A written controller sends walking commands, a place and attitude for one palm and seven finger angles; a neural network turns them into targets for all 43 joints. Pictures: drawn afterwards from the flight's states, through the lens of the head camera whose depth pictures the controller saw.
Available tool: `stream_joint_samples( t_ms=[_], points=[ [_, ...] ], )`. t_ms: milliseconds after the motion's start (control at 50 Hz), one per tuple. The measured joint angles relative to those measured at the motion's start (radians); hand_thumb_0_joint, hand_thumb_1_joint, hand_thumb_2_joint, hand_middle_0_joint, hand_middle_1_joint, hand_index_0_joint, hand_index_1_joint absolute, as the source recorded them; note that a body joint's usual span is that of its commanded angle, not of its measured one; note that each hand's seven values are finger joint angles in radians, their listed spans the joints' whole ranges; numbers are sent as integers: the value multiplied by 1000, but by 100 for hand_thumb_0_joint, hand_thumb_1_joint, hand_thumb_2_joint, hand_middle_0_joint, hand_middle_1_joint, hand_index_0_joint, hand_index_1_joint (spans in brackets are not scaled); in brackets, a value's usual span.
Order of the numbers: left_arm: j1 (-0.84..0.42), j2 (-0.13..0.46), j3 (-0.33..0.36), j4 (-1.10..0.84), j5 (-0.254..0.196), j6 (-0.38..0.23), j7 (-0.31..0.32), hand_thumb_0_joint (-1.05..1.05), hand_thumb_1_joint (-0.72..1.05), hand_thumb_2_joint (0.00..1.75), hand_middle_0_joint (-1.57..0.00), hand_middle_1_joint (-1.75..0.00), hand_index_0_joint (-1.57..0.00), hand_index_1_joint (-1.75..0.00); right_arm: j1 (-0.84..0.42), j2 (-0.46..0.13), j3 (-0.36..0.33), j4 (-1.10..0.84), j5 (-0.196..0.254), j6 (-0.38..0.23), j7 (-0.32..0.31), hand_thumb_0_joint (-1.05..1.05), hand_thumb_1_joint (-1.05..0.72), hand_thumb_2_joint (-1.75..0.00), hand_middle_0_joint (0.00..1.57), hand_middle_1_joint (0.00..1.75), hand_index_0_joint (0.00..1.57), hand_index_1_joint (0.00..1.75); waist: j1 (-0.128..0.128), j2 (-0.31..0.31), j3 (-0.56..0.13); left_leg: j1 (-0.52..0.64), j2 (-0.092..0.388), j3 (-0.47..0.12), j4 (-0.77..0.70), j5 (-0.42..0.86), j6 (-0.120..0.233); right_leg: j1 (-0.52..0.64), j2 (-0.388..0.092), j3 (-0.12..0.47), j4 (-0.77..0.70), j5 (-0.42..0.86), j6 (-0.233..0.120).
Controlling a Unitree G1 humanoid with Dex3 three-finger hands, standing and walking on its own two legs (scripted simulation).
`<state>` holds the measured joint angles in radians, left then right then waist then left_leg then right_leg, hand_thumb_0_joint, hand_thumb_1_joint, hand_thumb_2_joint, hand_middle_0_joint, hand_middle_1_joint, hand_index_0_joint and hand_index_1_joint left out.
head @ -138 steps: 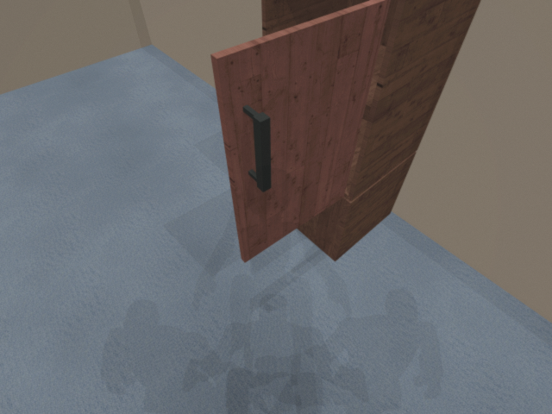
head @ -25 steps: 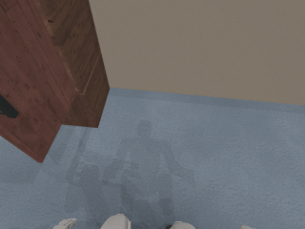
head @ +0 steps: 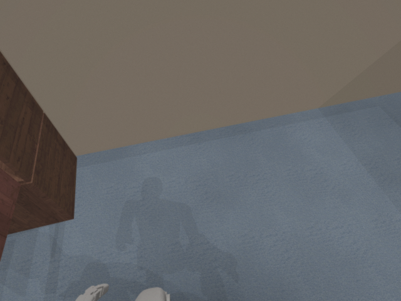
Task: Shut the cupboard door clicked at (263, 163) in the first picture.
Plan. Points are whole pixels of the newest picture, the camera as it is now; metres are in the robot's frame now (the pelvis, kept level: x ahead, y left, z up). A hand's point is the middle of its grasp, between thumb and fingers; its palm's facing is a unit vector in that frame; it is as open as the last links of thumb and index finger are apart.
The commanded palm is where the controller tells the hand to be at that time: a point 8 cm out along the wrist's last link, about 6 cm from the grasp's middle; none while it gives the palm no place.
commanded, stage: walk to a spot facing it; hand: left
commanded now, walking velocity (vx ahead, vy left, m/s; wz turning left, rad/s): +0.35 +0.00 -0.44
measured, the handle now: out of the picture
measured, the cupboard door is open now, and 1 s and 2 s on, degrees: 87 87 87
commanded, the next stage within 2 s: turn to face it in 1.08 s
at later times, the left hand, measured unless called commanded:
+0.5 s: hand (159, 208) +0.36 +0.13 -0.15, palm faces -0.32 -0.93 -0.17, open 7.4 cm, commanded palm none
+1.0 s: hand (170, 193) +0.42 +0.10 -0.18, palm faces -0.25 -0.95 -0.17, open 7.3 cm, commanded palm none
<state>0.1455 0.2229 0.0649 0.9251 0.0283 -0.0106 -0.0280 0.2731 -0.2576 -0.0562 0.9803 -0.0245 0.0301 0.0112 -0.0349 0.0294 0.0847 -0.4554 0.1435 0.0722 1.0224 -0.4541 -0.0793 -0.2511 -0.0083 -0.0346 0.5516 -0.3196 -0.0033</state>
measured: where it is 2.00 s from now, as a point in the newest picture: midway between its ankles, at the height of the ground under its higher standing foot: (241, 207)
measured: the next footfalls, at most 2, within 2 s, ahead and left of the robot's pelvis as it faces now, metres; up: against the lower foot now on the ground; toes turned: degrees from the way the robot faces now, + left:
left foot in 0.16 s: +0.17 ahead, +0.13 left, +0.00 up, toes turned +1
right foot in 0.56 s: +0.29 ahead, -0.16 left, +0.00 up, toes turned -23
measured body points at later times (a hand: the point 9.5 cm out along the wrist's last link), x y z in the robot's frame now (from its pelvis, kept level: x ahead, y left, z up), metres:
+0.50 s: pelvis +0.18 -0.01 +0.01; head +0.24 -0.03 +0.45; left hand +0.37 +0.17 -0.13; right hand +0.07 -0.21 -0.14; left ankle +0.13 +0.13 -0.73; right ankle +0.24 -0.14 -0.70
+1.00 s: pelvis +0.41 -0.08 -0.01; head +0.44 -0.08 +0.44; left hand +0.43 +0.15 -0.17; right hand +0.47 -0.35 -0.13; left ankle +0.54 -0.02 -0.74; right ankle +0.26 -0.14 -0.72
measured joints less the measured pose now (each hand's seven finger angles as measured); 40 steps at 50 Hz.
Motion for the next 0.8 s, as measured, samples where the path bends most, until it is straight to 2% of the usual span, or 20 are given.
stream_joint_samples(
  t_ms=[80, 140, 160, 180, 220, 260, 300, 360, 440, 500, 540, 560, 580, 620, 640, 680, 720, 800],
  points=[
    [56, -4, -3, 40, 5, -5, -2, 0, 91, 90, -20, -30, -20, -30, -69, 16, -4, -47, 2, -25, 11, 1, -91, -90, 20, 30, 20, 30, 16, -37, -2, -25, -32, 9, -175, 94, -1, 54, 0, 59, -65, 8, 9],
    [94, -4, 1, 68, 4, 5, -8, 0, 90, 90, -20, -30, -20, -30, -99, 28, 3, -82, 2, -59, 12, 1, -91, -90, 20, 30, 20, 30, 28, -58, -5, 41, -59, 33, -376, 171, 6, 79, 0, 100, -43, -34, 21],
    [111, -6, 2, 72, 3, 11, -10, 0, 90, 90, -20, -30, -20, -30, -99, 25, 7, -95, 0, -75, 9, 1, -91, -90, 20, 30, 20, 30, 30, -52, -15, 69, -60, 35, -435, 184, 26, 67, 8, 109, 4, -70, 10],
    [117, -5, 4, 80, 1, 19, -11, 0, 90, 90, -20, -30, -20, -30, -102, 29, 10, -102, -8, -92, 3, 1, -91, -90, 20, 30, 20, 30, 28, -53, -18, 64, -56, 43, -413, 208, 59, 30, 12, 106, 116, -132, 2],
    [110, 3, 10, 96, 4, 33, -13, 1, 91, 90, -20, -30, -20, -30, -93, 47, 20, -104, -17, -109, -8, 0, -91, -90, 20, 30, 20, 30, 27, -64, -21, 79, -48, 67, -377, 180, 90, -73, 18, 87, 402, -166, -14],
    [84, 12, 17, 99, 10, 34, -18, 1, 91, 90, -20, -30, -20, -30, -62, 69, 28, -94, -19, -115, -15, 0, -91, -90, 20, 30, 20, 30, 29, -76, -22, 122, -48, 84, -421, 169, 90, -174, 1, 47, 600, -91, -16],
    [53, 13, 19, 83, 13, 31, -26, 1, 91, 90, -20, -30, -20, -30, -30, 88, 36, -66, -18, -118, -20, 0, -91, -90, 20, 30, 20, 30, 39, -79, -19, 177, -48, 102, -497, 188, 78, -248, -23, 14, 652, -18, -7],
    [14, -1, 12, 53, 12, 28, -33, 1, 91, 90, -19, -30, -19, -30, 19, 102, 42, -18, -16, -114, -21, 0, -91, -90, 20, 30, 21, 30, 43, -64, -16, 255, -41, 131, -597, 204, 73, -307, -47, -21, 547, 43, 0],
    [-39, -18, 2, 33, 11, 29, -37, 1, 91, 90, -19, -30, -19, -30, 83, 106, 38, 30, -17, -99, -16, 0, -91, -90, 21, 30, 21, 30, 15, -44, -7, 342, -34, 172, -656, 183, 51, -304, -61, -55, 295, 81, -5],
    [-79, -23, -1, 27, 12, 26, -36, 1, 91, 90, -19, -30, -19, -30, 130, 102, 32, 61, -19, -84, -14, 0, -91, -90, 21, 30, 21, 30, -14, -32, 5, 395, -23, 197, -641, 131, 24, -255, -49, -78, 150, 82, -18],
    [-96, -20, -4, 20, 12, 9, -35, 1, 91, 90, -19, -30, -19, -30, 168, 100, 33, 81, -14, -73, -12, 0, -91, -90, 21, 30, 21, 30, -25, -27, 8, 400, -2, 199, -553, 63, 6, -180, -31, -94, 54, 79, -44],
    [-100, -13, -3, 13, 13, -9, -31, 1, 91, 90, -19, -30, -19, -30, 184, 104, 34, 93, -6, -66, -9, 0, -91, -90, 21, 30, 21, 30, -23, -41, 4, 361, 6, 195, -431, 31, 14, -161, -36, -82, 38, 102, -69],
    [-105, -17, 0, 12, 6, -24, -21, 0, 91, 90, -19, -30, -19, -30, 175, 100, 33, 107, 1, -51, -6, 0, -91, -90, 21, 30, 21, 30, -19, -34, 16, 301, 14, 147, -265, -12, 23, -163, -28, -84, 79, 93, -78],
    [-96, -30, -3, 15, -6, -35, -3, 0, 91, 90, -19, -30, -20, -30, 136, 88, 23, 125, 4, -29, -4, 1, -91, -90, 20, 30, 20, 30, -23, -13, 33, 171, 10, 51, 3, -11, 34, -129, -6, -95, 94, 53, -78],
    [-82, -35, -6, 20, -8, -36, 5, 0, 91, 90, -19, -30, -20, -30, 113, 83, 18, 125, 2, -24, -5, 1, -91, -90, 20, 30, 20, 30, -25, -7, 34, 115, 10, 28, 66, 19, 34, -104, 5, -96, 70, 47, -76],
    [-45, -45, -10, 42, -7, -35, 16, 0, 91, 90, -19, -30, -20, -30, 68, 80, 9, 112, -2, -24, -5, 1, -91, -90, 20, 30, 20, 30, -25, -9, 23, 33, 14, 14, 74, 72, 30, -50, 23, -89, -4, 62, -68],
    [-5, -52, -2, 68, -11, -40, 25, 0, 92, 90, -20, -30, -20, -30, 31, 82, 4, 86, -4, -31, -3, 1, -91, -90, 20, 30, 20, 30, -24, -17, 4, -23, 15, 11, 9, 120, 24, 0, 36, -80, -77, 74, -74],
    [60, -31, 5, 113, -9, -56, 26, -2, 95, 90, -20, -30, -20, -30, -35, 88, -1, 46, -5, -44, 7, 1, -91, -90, 20, 30, 20, 30, 3, -25, -25, -74, 4, 13, -146, 200, 19, 95, 53, -65, -183, 76, -74]
  ],
)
